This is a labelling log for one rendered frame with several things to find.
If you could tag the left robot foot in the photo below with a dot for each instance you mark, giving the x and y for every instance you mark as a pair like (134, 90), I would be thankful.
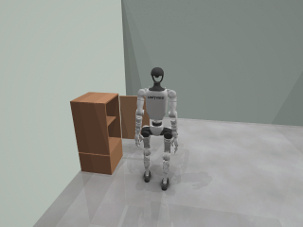
(147, 178)

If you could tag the robot right shin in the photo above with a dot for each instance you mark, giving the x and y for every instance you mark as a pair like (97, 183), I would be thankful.
(166, 169)

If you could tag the cupboard door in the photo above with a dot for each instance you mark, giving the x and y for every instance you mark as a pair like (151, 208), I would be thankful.
(128, 107)

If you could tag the robot right forearm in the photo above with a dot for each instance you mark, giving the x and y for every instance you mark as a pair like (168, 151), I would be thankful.
(174, 126)

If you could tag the robot left forearm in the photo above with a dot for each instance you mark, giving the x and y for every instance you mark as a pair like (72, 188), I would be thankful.
(138, 123)

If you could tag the right robot upper arm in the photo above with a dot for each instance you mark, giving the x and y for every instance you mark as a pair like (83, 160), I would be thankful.
(172, 103)

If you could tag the left robot upper arm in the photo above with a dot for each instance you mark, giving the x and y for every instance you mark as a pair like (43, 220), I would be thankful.
(140, 101)

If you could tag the right robot hand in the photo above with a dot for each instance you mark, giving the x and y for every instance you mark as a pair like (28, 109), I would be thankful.
(176, 143)

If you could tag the left robot hand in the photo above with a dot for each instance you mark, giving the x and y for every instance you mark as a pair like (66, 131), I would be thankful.
(136, 138)

